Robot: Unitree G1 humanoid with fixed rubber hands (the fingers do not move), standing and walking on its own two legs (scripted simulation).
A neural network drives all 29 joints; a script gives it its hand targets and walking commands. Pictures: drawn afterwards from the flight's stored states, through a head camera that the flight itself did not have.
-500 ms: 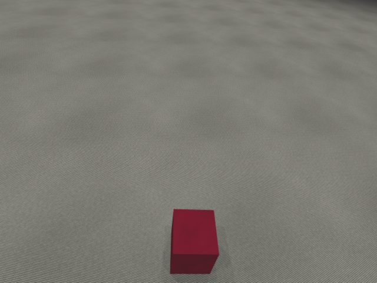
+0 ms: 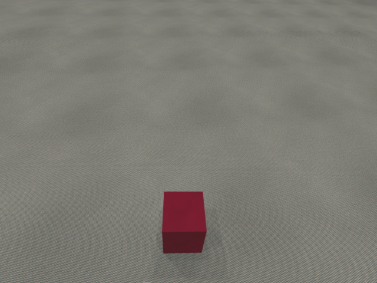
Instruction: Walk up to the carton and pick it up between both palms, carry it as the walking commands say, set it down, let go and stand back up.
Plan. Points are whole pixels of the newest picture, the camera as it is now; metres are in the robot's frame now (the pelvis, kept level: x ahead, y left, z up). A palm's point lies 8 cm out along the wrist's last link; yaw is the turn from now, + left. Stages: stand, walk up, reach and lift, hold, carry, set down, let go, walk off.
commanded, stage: walk up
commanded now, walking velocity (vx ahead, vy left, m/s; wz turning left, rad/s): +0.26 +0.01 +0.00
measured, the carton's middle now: (183, 222) +0.59 -0.02 -0.65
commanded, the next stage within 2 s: stand in 1.42 s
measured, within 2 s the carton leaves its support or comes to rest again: neither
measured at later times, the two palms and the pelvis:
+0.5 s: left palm out of the picture +0.02 +0.26 -0.15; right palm out of the picture -0.02 -0.21 -0.11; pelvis +0.01 +0.04 +0.01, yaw +1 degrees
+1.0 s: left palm out of the picture +0.16 +0.21 -0.13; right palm out of the picture +0.13 -0.26 -0.15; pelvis +0.14 -0.03 +0.00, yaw +1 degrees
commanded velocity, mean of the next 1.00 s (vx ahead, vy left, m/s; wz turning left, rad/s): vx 0.24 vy -0.04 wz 0.00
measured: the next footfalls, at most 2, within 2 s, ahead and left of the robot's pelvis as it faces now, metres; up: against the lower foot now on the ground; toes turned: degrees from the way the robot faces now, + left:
left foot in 0.32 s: +0.02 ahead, +0.11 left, +0.00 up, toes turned +2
right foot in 0.84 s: +0.15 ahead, -0.11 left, +0.00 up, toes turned -2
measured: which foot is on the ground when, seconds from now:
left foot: up 0.00-0.30, down 0.32-0.84, up 0.86-1.00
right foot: down 0.00-0.32, up 0.34-0.82, down 0.84-1.00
